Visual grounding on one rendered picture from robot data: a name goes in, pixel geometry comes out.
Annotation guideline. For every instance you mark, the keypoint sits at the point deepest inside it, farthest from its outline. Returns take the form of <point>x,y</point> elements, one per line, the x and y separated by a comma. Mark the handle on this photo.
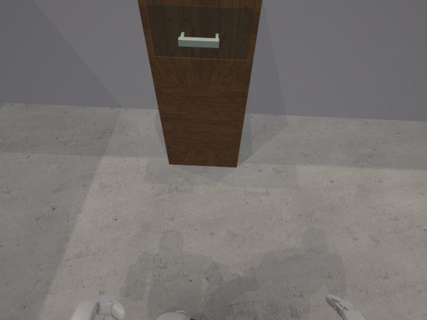
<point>198,41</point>

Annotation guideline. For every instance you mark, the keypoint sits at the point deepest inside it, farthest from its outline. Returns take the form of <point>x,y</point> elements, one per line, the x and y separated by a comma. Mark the drawer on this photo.
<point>233,24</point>

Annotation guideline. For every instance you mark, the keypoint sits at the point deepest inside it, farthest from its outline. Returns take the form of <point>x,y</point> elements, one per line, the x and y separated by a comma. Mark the right robot hand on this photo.
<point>344,308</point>

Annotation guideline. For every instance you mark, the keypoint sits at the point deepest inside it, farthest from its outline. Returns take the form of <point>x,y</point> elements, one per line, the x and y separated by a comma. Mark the cabinet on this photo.
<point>202,101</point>

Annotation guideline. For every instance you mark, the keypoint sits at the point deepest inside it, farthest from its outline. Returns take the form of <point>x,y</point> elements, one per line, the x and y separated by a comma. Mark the left robot hand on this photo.
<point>108,305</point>

